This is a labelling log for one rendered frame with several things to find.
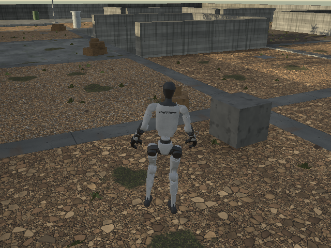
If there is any right robot forearm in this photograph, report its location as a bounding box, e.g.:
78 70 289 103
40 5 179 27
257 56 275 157
187 125 196 141

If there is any right robot upper arm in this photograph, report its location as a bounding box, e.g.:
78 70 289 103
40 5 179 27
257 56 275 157
179 105 192 133

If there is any left robot forearm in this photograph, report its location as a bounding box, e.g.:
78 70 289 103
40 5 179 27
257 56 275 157
133 123 144 141

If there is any robot left hand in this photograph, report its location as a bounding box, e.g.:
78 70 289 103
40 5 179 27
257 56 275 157
130 137 142 149

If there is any right robot thigh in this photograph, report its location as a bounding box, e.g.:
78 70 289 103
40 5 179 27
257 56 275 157
169 145 182 182

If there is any robot right hand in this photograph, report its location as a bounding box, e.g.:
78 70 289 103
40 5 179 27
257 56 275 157
185 139 197 148

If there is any robot thigh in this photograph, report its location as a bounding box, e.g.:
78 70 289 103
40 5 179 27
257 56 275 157
169 145 182 182
147 143 158 175

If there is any left robot thigh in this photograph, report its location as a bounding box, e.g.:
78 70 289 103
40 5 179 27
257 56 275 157
147 143 158 175

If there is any left robot upper arm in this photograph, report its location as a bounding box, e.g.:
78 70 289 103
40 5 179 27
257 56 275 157
140 103 157 131

